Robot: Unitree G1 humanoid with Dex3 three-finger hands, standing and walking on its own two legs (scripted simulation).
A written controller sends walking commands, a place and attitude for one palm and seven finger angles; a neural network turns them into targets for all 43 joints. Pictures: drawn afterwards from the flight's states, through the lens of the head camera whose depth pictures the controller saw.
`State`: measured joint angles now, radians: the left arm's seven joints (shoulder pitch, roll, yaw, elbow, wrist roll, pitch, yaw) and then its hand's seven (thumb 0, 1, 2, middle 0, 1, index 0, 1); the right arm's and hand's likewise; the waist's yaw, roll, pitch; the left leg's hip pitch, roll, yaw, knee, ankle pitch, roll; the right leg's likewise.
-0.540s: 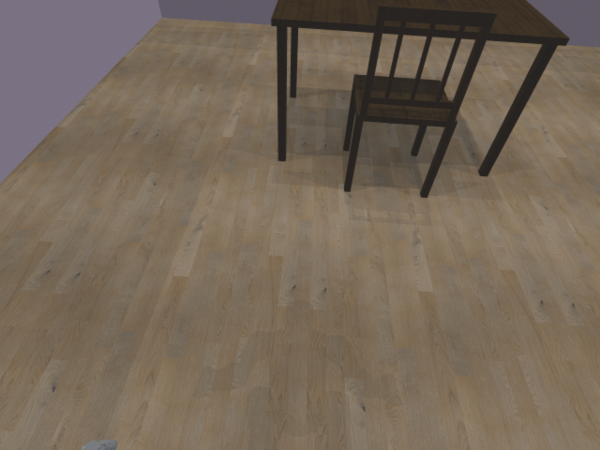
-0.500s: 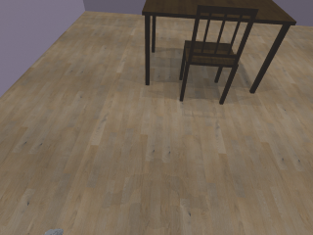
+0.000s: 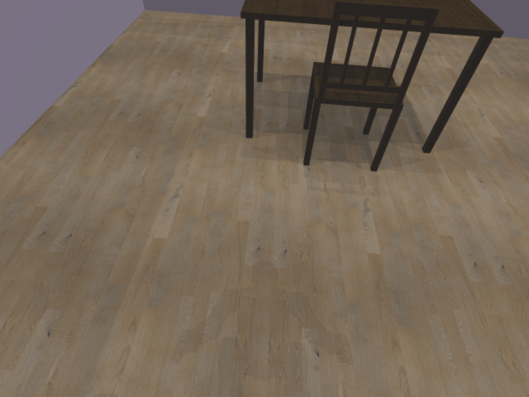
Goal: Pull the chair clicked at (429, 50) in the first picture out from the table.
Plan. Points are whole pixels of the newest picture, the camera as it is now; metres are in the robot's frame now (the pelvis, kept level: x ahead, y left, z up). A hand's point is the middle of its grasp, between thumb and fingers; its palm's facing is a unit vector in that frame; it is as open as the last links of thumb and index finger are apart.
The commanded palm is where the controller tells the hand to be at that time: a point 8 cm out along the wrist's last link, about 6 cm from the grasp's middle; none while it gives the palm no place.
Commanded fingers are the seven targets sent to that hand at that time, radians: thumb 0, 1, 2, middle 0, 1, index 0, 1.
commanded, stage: stand and wait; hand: left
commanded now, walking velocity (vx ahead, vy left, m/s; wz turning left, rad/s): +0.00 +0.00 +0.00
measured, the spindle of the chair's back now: (373, 53) +1.46 -0.39 -0.11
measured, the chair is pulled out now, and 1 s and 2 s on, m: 0.00 0.00 0.00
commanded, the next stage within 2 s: look at it before walking up in 0.28 s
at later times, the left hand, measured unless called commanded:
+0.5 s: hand out of the picture +0.08 +0.23 -0.15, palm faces -0.03 -0.95 -0.32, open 7.4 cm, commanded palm none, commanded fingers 0.00 0.90 0.90 -0.20 -0.30 -0.20 -0.30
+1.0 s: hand out of the picture +0.08 +0.23 -0.15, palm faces -0.03 -0.95 -0.32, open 7.4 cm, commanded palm none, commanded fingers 0.00 0.90 0.90 -0.20 -0.30 -0.20 -0.30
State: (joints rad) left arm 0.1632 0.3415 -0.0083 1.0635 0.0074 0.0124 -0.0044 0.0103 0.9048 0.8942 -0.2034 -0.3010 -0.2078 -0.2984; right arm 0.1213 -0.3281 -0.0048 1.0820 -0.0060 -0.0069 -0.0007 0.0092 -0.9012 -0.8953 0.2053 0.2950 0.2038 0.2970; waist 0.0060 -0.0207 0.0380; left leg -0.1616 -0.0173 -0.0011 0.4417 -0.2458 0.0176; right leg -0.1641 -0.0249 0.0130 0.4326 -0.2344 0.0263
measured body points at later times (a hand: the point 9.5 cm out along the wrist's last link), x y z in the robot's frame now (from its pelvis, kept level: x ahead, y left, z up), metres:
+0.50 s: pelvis +0.00 -0.01 +0.00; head +0.01 -0.01 +0.45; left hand +0.09 +0.28 -0.13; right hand +0.09 -0.30 -0.13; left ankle +0.00 +0.11 -0.74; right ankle +0.00 -0.14 -0.74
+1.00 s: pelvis +0.01 -0.02 +0.00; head +0.02 -0.01 +0.45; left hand +0.08 +0.28 -0.13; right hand +0.09 -0.31 -0.13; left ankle +0.00 +0.11 -0.74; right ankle +0.00 -0.14 -0.74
